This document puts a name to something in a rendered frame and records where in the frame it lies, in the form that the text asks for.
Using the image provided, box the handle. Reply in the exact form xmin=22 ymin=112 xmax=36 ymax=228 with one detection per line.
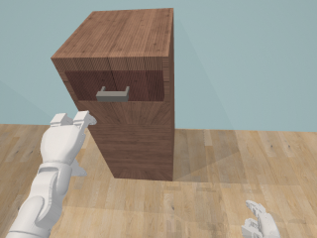
xmin=96 ymin=86 xmax=130 ymax=102

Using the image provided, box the left robot forearm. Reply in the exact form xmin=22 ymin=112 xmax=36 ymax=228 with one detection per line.
xmin=5 ymin=162 xmax=72 ymax=238

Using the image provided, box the drawer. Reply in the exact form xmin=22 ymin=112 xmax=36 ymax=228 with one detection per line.
xmin=64 ymin=70 xmax=164 ymax=102

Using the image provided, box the robot left hand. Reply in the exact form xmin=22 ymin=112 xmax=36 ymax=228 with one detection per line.
xmin=40 ymin=110 xmax=97 ymax=177

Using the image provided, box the robot right hand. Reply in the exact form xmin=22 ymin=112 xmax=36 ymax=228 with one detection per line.
xmin=241 ymin=200 xmax=281 ymax=238

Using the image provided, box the cabinet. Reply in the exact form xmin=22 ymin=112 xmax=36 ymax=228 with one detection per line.
xmin=51 ymin=8 xmax=175 ymax=181

